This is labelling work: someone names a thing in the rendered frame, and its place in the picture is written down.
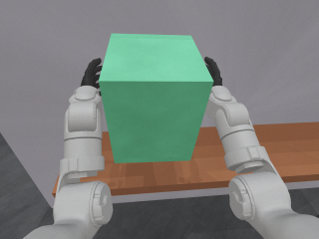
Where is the table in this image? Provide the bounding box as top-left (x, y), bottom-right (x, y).
top-left (52, 121), bottom-right (319, 218)

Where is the carton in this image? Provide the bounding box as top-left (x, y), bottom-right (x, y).
top-left (99, 33), bottom-right (214, 163)

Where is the left robot hand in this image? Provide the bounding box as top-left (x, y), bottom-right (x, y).
top-left (81, 58), bottom-right (103, 96)

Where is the robot left upper arm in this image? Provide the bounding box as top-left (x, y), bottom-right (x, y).
top-left (23, 180), bottom-right (114, 239)

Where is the right robot hand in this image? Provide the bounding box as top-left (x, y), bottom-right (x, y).
top-left (204, 57), bottom-right (222, 87)

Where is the robot right forearm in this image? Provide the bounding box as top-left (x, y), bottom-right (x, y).
top-left (205, 86), bottom-right (291, 206)

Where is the robot left forearm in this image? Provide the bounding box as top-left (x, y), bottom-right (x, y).
top-left (53, 86), bottom-right (105, 220)

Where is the robot right upper arm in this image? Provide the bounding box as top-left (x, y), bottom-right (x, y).
top-left (228, 170), bottom-right (319, 239)

